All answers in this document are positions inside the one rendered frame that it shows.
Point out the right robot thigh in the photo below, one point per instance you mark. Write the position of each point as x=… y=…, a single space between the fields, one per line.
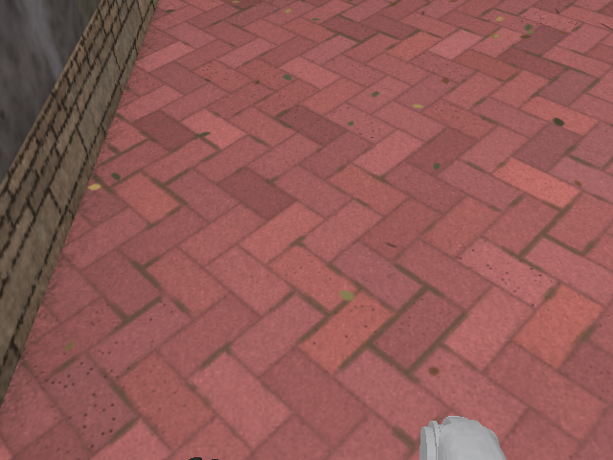
x=458 y=439

